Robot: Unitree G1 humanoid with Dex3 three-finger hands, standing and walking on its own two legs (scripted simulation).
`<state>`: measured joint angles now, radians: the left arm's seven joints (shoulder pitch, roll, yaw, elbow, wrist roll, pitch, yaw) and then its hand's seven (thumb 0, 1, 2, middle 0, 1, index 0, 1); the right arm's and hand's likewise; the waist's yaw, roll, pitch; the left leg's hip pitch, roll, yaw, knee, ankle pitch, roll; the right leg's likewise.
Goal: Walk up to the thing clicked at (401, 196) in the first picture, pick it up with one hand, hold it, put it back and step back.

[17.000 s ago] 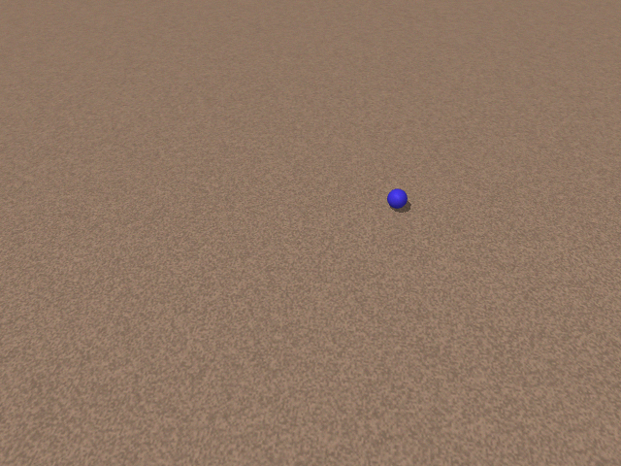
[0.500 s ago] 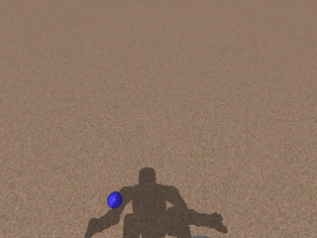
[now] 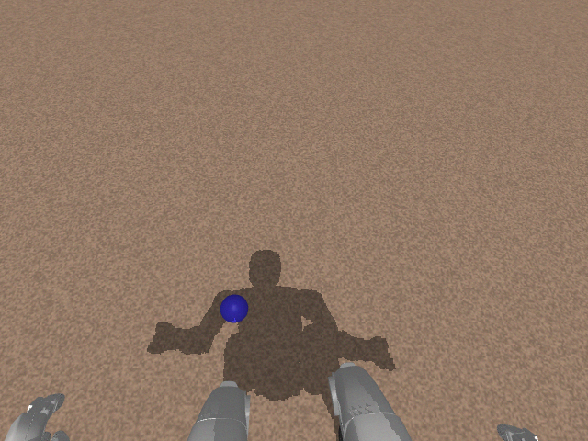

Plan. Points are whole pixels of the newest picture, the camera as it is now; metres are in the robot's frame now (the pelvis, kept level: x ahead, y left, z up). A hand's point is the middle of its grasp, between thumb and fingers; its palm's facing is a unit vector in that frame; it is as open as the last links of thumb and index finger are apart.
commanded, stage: walk up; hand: left
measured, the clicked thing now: (234, 308) +0.49 +0.18 -0.67
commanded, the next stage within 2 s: none
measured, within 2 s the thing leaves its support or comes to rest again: neither
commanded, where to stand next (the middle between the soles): +0.10 -0.05 m, yaw -1 degrees
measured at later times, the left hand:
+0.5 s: hand out of the picture -0.01 +0.22 -0.08, palm faces -0.08 -0.90 -0.42, open 7.4 cm
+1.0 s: hand (160, 418) +0.16 +0.20 -0.13, palm faces -0.03 -0.92 -0.38, open 7.4 cm
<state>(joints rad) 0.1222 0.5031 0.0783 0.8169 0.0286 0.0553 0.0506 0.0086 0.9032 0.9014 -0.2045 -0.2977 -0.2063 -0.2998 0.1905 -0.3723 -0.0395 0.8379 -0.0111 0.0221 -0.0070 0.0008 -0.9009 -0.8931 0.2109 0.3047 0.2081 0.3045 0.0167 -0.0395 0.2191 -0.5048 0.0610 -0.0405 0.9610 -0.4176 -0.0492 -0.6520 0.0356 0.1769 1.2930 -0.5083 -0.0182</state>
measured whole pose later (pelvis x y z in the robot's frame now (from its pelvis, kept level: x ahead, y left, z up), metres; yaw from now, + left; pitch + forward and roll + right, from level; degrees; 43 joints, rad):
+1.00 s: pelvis +0.03 -0.07 +0.01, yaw -1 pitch -2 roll +1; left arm 0.12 0.41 0.06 0.83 0.01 0.03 0.00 0.00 0.90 0.90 -0.21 -0.30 -0.21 -0.30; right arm 0.15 -0.40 -0.02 0.83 -0.01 -0.04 -0.04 0.00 -0.90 -0.89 0.21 0.31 0.21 0.31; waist 0.00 -0.05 0.18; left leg -0.50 0.03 -0.07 0.83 -0.29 -0.05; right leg -0.45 -0.05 0.00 0.96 -0.47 -0.02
